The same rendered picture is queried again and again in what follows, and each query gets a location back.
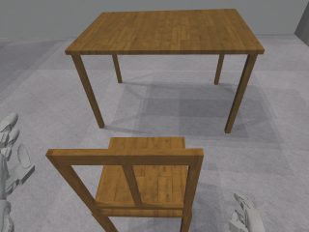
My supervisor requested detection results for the table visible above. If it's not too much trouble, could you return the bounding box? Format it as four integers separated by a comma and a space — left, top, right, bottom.
65, 9, 265, 133

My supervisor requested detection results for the left robot hand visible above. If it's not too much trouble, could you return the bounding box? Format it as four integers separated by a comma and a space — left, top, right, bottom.
0, 112, 35, 200

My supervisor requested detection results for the chair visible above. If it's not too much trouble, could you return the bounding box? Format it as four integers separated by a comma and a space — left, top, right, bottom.
45, 136, 204, 232

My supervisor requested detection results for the right robot hand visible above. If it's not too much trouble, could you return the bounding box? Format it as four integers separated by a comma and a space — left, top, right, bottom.
229, 191, 267, 232

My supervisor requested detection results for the robot left forearm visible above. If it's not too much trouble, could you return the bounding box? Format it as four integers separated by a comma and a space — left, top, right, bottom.
0, 199, 14, 232

